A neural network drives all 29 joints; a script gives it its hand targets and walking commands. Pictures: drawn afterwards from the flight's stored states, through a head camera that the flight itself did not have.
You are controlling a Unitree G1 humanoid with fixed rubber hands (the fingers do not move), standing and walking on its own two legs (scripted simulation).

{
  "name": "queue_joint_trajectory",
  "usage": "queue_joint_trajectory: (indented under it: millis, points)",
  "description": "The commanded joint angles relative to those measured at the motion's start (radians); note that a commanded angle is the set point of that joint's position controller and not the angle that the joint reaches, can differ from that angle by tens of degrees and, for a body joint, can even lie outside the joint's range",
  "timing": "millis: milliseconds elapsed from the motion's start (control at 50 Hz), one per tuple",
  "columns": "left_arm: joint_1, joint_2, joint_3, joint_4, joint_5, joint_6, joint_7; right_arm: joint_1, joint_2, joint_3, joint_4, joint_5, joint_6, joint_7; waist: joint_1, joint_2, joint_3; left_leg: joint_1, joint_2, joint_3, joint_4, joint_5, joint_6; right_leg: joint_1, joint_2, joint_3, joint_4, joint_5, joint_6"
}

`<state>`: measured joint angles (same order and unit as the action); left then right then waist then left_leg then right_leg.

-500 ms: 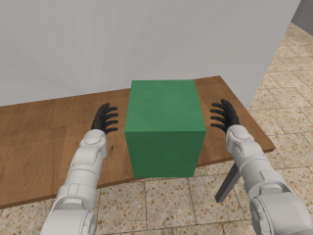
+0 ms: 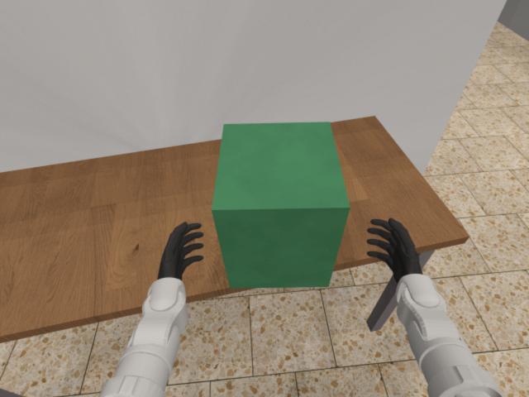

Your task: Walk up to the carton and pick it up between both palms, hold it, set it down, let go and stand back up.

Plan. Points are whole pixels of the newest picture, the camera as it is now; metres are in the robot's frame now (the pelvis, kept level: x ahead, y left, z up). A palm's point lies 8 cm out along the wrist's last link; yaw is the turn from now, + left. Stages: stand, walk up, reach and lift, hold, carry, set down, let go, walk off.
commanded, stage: set down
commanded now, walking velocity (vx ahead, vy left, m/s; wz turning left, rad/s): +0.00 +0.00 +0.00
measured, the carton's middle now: (277, 208) +0.45 -0.02 +0.00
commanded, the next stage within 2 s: let go in 1.78 s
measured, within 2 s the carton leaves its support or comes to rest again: neither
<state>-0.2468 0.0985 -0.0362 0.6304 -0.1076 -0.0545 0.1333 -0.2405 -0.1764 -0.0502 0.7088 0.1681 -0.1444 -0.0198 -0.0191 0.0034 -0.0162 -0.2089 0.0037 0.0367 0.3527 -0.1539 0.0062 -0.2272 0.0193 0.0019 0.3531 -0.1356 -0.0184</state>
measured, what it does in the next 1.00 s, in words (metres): shifts its weight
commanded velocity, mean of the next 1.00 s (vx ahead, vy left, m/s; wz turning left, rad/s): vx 0.00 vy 0.00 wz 0.00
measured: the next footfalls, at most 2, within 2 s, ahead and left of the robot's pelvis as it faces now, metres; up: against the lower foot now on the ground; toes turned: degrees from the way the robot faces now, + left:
none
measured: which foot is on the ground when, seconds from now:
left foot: down 0.00-1.00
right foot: down 0.00-1.00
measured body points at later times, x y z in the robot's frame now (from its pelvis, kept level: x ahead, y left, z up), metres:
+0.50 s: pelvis +0.03 +0.00 +0.00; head +0.06 +0.01 +0.45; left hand +0.29 +0.18 -0.04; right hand +0.28 -0.23 -0.04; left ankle +0.02 +0.11 -0.75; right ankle +0.03 -0.11 -0.75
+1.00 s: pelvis +0.06 +0.00 +0.00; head +0.08 +0.02 +0.45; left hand +0.25 +0.20 -0.07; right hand +0.24 -0.23 -0.06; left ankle +0.02 +0.11 -0.75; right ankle +0.03 -0.11 -0.75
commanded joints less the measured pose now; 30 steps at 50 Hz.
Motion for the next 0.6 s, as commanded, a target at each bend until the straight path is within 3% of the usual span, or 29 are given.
queue_joint_trajectory:
  millis: [0, 40, 100, 120, 140, 200, 460, 580]
  points:
    - [-0.265, 0.078, 0.003, -0.167, -0.018, -0.133, 0.012, -0.28, -0.118, -0.03, -0.178, 0.004, -0.096, 0.007, 0.012, -0.045, -0.334, 0.028, 0.018, -0.012, -0.053, -0.065, -0.017, 0.119, -0.04, 0.029, -0.036, 0.05, 0.017]
    - [-0.315, 0.113, -0.007, -0.145, -0.044, -0.192, 0.015, -0.341, -0.136, -0.05, -0.207, -0.002, -0.105, 0.004, 0.009, -0.053, -0.375, -0.011, 0.01, -0.014, -0.039, -0.063, -0.009, 0.083, -0.027, 0.029, -0.018, 0.062, 0.025]
    - [-0.148, 0.065, -0.022, -0.088, -0.025, -0.231, 0.013, -0.172, -0.112, -0.02, -0.122, 0.013, -0.127, 0.01, 0.002, -0.037, -0.334, 0.02, 0.013, -0.018, -0.025, -0.013, -0.018, 0.086, -0.032, 0.04, -0.021, 0.103, 0.011]
    - [-0.216, 0.091, -0.019, -0.106, -0.038, -0.26, 0.012, -0.238, -0.128, -0.039, -0.145, 0.012, -0.135, 0.008, 0.0, -0.039, -0.358, -0.001, 0.005, -0.023, -0.021, -0.004, -0.02, 0.063, -0.018, 0.033, -0.019, 0.111, 0.015]
    - [-0.135, 0.078, -0.023, -0.059, -0.024, -0.273, 0.008, -0.158, -0.117, -0.03, -0.112, 0.008, -0.143, 0.009, -0.007, -0.041, -0.334, 0.006, 0.006, -0.022, -0.018, 0.014, -0.02, 0.073, -0.021, 0.039, -0.017, 0.141, 0.011]
    - [-0.095, 0.069, -0.027, -0.027, -0.015, -0.312, 0.003, -0.133, -0.122, -0.028, -0.074, 0.012, -0.164, 0.018, -0.009, -0.025, -0.321, 0.009, 0.003, -0.029, -0.014, 0.034, -0.032, 0.055, -0.011, 0.041, -0.015, 0.149, 0.005]
    - [0.105, 0.089, -0.021, -0.105, -0.005, -0.444, -0.005, 0.06, -0.158, -0.016, -0.115, 0.047, -0.302, 0.048, 0.013, -0.022, -0.322, 0.01, -0.024, -0.016, 0.026, 0.148, -0.053, 0.086, 0.025, 0.049, 0.024, 0.285, 0.011]
    - [0.182, 0.099, -0.032, -0.134, -0.011, -0.44, -0.015, 0.131, -0.169, 0.0, -0.113, 0.062, -0.333, 0.061, 0.02, -0.019, -0.285, 0.018, -0.024, -0.014, 0.034, 0.155, -0.065, 0.088, 0.031, 0.049, 0.026, 0.282, 0.009]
